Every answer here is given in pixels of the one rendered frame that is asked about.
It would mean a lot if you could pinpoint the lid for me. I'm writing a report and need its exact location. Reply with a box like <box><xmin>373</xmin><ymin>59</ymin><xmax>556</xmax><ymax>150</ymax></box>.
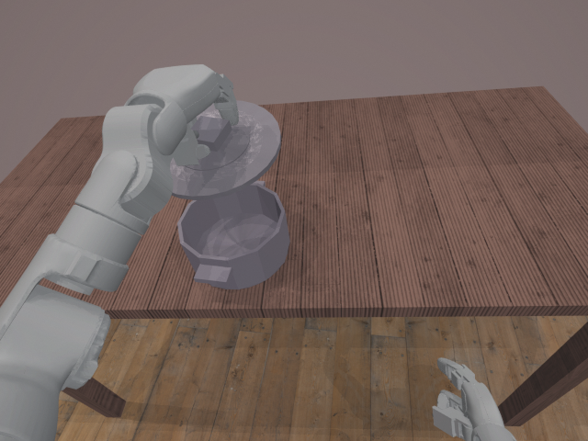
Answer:
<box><xmin>170</xmin><ymin>100</ymin><xmax>281</xmax><ymax>200</ymax></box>

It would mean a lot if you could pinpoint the table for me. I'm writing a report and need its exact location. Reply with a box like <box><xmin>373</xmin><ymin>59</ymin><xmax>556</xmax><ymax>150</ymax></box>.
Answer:
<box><xmin>0</xmin><ymin>86</ymin><xmax>588</xmax><ymax>426</ymax></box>

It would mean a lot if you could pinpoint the robot right hand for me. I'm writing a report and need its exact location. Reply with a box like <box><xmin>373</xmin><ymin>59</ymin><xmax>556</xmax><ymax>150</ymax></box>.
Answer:
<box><xmin>432</xmin><ymin>357</ymin><xmax>504</xmax><ymax>441</ymax></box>

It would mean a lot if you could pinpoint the pot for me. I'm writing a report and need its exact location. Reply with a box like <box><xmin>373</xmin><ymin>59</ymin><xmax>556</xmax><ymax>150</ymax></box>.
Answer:
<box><xmin>177</xmin><ymin>181</ymin><xmax>290</xmax><ymax>289</ymax></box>

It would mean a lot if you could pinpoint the robot left upper arm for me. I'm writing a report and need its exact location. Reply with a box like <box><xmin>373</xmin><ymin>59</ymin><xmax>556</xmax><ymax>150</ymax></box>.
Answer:
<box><xmin>0</xmin><ymin>285</ymin><xmax>111</xmax><ymax>441</ymax></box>

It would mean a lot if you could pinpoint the robot left hand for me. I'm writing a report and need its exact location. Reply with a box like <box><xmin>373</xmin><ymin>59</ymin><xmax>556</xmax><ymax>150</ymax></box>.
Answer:
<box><xmin>133</xmin><ymin>64</ymin><xmax>239</xmax><ymax>166</ymax></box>

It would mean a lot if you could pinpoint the knob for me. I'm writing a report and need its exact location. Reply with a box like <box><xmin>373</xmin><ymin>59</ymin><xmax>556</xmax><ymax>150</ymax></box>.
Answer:
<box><xmin>191</xmin><ymin>116</ymin><xmax>232</xmax><ymax>152</ymax></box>

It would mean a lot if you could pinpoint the robot left forearm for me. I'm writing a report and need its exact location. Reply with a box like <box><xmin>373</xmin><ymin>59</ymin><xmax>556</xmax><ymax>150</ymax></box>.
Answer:
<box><xmin>0</xmin><ymin>90</ymin><xmax>187</xmax><ymax>340</ymax></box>

